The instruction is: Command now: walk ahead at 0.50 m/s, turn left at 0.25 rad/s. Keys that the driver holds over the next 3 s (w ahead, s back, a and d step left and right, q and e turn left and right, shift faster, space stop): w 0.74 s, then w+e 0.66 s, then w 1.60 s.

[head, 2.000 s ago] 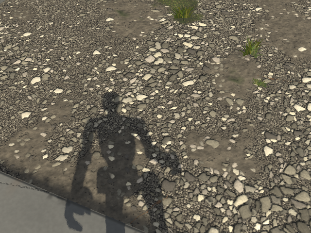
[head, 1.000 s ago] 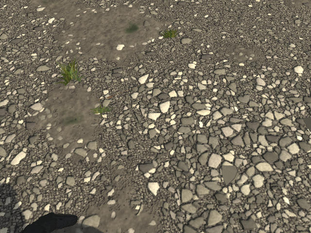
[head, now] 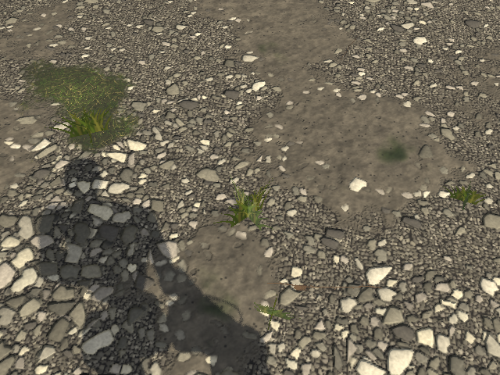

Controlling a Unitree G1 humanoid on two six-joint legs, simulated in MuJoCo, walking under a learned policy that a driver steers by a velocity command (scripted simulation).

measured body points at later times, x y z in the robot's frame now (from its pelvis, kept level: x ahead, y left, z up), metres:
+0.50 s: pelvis +0.26 +0.00 +0.00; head +0.29 +0.00 +0.45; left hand +0.18 +0.24 -0.14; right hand +0.47 -0.22 -0.09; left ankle +0.38 +0.10 -0.72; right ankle +0.13 -0.11 -0.73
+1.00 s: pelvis +0.51 +0.02 +0.01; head +0.53 +0.02 +0.46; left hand +0.67 +0.24 -0.12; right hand +0.45 -0.22 -0.14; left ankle +0.38 +0.09 -0.73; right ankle +0.66 -0.10 -0.69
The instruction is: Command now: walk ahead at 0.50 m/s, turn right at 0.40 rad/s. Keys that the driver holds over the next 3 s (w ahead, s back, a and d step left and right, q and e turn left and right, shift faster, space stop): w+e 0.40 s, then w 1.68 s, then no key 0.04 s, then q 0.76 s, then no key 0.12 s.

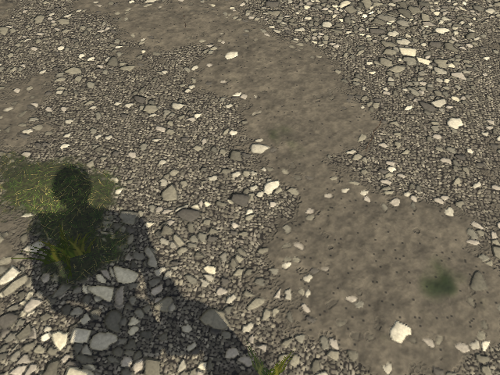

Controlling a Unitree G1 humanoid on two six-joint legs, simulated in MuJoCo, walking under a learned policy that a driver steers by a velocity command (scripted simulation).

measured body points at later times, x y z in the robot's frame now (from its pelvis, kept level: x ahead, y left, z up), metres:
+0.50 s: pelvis +0.27 -0.04 +0.01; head +0.30 -0.06 +0.45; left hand +0.32 +0.23 -0.12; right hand +0.40 -0.32 -0.10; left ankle +0.48 +0.08 -0.68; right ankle +0.18 -0.08 -0.74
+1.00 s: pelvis +0.55 -0.08 +0.01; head +0.57 -0.07 +0.46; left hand +0.77 +0.10 -0.11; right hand +0.44 -0.31 -0.13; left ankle +0.52 +0.01 -0.74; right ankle +0.63 -0.26 -0.68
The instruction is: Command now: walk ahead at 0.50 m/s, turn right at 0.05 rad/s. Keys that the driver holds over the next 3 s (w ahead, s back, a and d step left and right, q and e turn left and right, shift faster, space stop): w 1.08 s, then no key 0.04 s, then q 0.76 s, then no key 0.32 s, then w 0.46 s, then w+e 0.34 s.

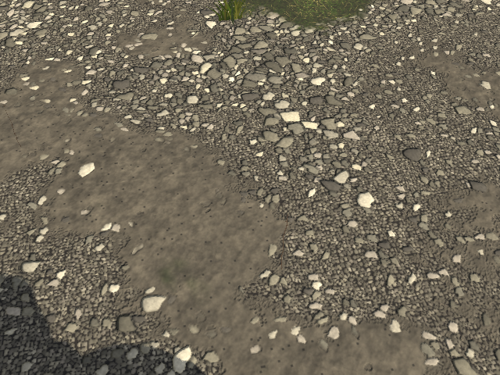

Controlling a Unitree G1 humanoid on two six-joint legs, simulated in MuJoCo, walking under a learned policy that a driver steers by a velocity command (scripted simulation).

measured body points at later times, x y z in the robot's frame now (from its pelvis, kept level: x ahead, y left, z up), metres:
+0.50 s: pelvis +0.26 -0.05 +0.00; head +0.28 -0.06 +0.45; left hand +0.23 +0.20 -0.14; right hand +0.38 -0.30 -0.13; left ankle +0.38 +0.11 -0.68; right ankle +0.22 -0.11 -0.75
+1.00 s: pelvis +0.53 +0.00 +0.00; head +0.55 +0.01 +0.45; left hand +0.62 +0.26 -0.14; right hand +0.52 -0.25 -0.14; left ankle +0.52 +0.06 -0.75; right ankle +0.59 -0.15 -0.68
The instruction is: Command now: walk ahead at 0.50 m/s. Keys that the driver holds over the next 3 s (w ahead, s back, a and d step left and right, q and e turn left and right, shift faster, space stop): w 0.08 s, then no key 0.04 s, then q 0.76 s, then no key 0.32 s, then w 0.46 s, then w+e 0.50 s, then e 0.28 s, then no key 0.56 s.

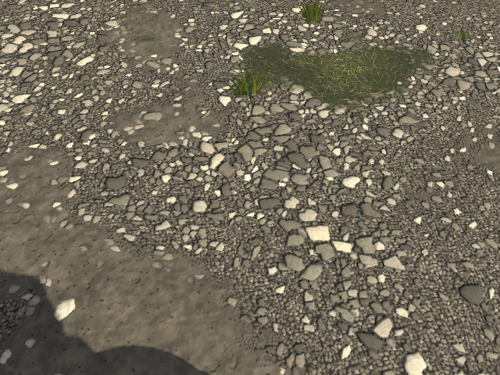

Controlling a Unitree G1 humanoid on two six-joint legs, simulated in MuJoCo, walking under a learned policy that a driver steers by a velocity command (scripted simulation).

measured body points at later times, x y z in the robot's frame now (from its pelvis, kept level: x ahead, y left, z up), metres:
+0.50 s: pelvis +0.17 -0.05 -0.01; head +0.21 -0.06 +0.44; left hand +0.23 +0.22 -0.13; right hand +0.27 -0.30 -0.16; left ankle +0.15 +0.08 -0.67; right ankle +0.26 -0.12 -0.75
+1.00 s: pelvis +0.17 -0.01 +0.00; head +0.18 +0.02 +0.44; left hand +0.14 +0.28 -0.14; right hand +0.38 -0.22 -0.11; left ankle +0.15 +0.07 -0.75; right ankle +0.23 -0.13 -0.69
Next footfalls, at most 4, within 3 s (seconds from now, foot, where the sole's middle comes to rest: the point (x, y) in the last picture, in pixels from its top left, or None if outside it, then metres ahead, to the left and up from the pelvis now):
0.26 right None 0.30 -0.12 -0.78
0.74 left None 0.18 0.08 -0.78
1.18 right None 0.25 -0.11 -0.78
1.56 left None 0.21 0.13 -0.78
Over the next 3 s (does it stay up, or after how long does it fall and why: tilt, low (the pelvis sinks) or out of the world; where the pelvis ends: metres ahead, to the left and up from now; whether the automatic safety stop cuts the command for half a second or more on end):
stays up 0.68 0.20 -0.01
